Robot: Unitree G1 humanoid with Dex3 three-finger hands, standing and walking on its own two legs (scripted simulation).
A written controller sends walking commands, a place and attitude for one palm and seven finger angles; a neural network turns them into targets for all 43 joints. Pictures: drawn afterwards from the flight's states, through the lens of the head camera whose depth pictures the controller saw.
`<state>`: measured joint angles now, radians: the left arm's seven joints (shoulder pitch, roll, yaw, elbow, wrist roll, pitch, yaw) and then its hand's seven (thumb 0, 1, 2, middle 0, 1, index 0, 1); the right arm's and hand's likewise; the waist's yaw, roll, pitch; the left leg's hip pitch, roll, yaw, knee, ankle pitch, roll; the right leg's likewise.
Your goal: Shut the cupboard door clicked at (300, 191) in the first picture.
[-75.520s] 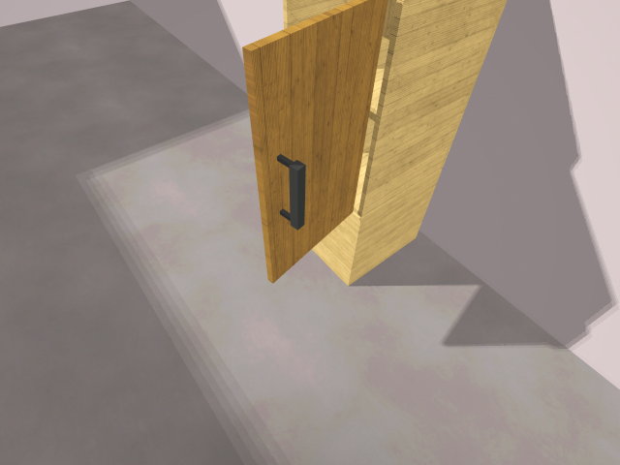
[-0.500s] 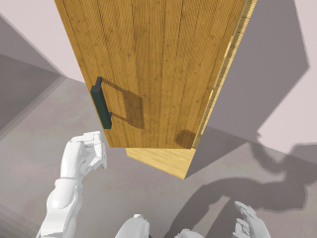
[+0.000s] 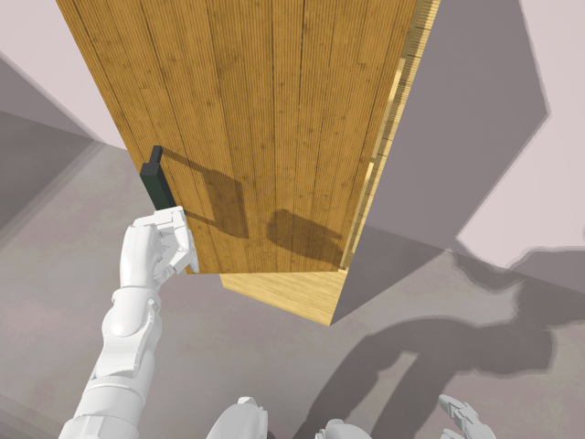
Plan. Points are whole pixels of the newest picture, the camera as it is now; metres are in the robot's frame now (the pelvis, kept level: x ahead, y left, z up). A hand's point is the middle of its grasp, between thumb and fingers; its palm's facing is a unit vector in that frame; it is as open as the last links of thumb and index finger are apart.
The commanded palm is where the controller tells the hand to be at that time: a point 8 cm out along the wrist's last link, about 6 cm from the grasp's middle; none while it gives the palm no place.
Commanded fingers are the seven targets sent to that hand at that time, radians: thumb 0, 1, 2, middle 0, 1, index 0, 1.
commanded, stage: bring the fist close to the handle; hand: left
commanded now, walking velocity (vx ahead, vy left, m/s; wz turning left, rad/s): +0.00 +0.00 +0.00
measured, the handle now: (168, 196) +0.45 +0.20 +0.04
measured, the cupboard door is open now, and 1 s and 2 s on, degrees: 22 14 0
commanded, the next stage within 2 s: push the door shut along its arc in 0.24 s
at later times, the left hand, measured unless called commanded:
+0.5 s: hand (183, 252) +0.35 +0.16 +0.04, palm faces +0.01 -1.00 -0.05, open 3.1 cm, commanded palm +0.34 +0.21 +0.05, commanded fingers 0.00 0.90 0.90 -1.30 -1.50 -1.30 -1.50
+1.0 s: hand (189, 211) +0.42 +0.16 +0.05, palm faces -0.10 -0.99 -0.04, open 3.1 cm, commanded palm +0.41 +0.20 +0.05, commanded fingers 0.00 0.90 0.90 -1.30 -1.50 -1.30 -1.50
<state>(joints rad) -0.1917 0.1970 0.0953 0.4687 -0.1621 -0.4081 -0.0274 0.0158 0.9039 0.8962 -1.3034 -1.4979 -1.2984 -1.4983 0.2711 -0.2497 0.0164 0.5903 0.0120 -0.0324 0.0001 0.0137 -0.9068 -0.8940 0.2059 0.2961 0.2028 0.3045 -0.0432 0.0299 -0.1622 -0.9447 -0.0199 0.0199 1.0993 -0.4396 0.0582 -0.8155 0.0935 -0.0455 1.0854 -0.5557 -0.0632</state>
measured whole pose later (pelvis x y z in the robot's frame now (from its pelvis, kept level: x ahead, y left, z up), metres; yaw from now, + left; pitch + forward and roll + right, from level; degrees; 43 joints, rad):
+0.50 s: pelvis -0.01 +0.00 +0.00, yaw +0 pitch +16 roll -2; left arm -0.25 0.24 0.11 0.57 -0.17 -0.43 -0.09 0.01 0.90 0.90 -1.31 -1.50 -1.30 -1.50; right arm 0.24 -0.25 0.02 0.59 0.02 -0.02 -0.01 0.01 -0.91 -0.89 0.21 0.30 0.20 0.30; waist -0.04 0.03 -0.16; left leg -0.95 -0.02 0.01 1.11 -0.43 0.06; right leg -0.82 0.09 -0.06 1.09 -0.55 -0.06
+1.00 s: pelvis -0.01 +0.01 -0.01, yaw +0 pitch +18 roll -4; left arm -0.60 0.32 0.17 0.92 -0.16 -0.45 -0.22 0.01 0.90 0.90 -1.33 -1.50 -1.30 -1.50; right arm 0.33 -0.27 0.01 0.64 0.02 0.00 0.01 0.01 -0.91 -0.89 0.21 0.30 0.20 0.30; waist -0.09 0.04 -0.16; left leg -1.03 -0.02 0.01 1.14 -0.43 0.08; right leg -0.89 0.09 -0.06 1.11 -0.54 -0.05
